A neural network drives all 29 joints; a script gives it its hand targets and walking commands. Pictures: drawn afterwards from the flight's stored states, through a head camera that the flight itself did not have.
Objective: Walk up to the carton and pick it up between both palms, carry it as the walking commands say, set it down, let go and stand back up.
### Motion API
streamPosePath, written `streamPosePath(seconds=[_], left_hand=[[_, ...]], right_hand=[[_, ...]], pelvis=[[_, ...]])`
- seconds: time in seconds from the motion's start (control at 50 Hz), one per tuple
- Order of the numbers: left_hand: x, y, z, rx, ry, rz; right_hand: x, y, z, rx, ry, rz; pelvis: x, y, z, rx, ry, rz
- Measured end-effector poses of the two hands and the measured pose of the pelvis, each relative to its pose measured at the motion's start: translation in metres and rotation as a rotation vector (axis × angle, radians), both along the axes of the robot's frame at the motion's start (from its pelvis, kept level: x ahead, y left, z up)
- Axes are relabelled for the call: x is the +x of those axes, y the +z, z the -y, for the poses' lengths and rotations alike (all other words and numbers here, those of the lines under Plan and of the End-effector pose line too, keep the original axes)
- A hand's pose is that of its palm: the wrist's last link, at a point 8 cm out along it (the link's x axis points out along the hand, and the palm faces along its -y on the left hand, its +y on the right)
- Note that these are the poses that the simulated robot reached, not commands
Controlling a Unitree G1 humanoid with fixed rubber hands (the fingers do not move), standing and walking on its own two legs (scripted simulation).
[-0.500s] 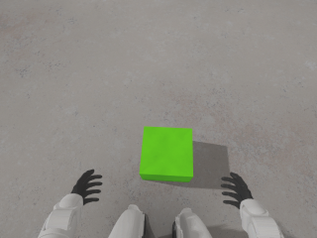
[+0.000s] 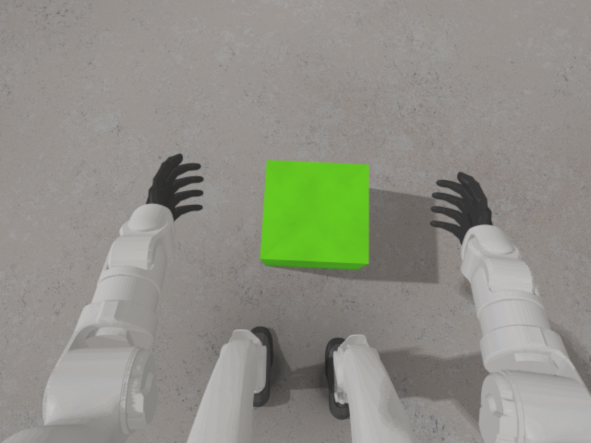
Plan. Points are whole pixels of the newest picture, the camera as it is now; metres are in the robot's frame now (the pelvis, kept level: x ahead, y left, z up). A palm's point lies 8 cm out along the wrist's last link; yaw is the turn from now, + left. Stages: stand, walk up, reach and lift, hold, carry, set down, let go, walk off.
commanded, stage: reach and lift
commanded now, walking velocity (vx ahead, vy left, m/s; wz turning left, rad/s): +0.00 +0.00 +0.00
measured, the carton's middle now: (314, 218) +0.51 -0.04 -0.58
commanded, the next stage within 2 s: none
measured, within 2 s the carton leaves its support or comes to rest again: neither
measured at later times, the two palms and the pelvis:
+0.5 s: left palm (182, 153) +0.51 +0.19 -0.14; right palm (461, 169) +0.49 -0.25 -0.15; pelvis +0.01 -0.01 -0.02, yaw +1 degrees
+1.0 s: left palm (200, 182) +0.51 +0.20 -0.29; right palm (419, 201) +0.48 -0.23 -0.30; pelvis -0.02 +0.00 -0.15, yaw +0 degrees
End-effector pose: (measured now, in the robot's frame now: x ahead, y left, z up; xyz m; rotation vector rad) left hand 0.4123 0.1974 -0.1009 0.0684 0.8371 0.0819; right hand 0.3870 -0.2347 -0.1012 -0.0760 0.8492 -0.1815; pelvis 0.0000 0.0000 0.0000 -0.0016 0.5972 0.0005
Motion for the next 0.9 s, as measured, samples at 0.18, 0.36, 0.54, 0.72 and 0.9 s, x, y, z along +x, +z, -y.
streamPosePath(seconds=[0.18,0.36,0.54,0.72,0.9], left_hand=[[0.052,-0.002,0.014,0.006,-0.02,0.099],[0.101,-0.023,0.011,0.018,-0.01,0.162],[0.098,-0.043,0.007,0.007,-0.002,0.171],[0.096,-0.067,0.014,0.011,-0.033,0.134],[0.1,-0.142,0.002,0.015,-0.007,0.147]], right_hand=[[0.043,-0.001,0.021,0.037,-0.029,0.107],[0.102,-0.025,0.012,0.057,0.003,0.193],[0.099,-0.044,0.018,0.05,-0.001,0.193],[0.09,-0.066,0.029,0.042,-0.028,0.179],[0.096,-0.154,-0.001,0.044,-0.016,0.159]], pelvis=[[0.004,-0.006,-0.005,0.003,-0.009,-0.124],[0.004,-0.023,0.001,0.009,-0.009,-0.246],[0.012,-0.025,0.011,0.014,-0.006,-0.35],[-0.001,-0.056,0.014,0.024,-0.031,-0.334],[-0.018,-0.122,0.009,0.023,-0.034,-0.342]])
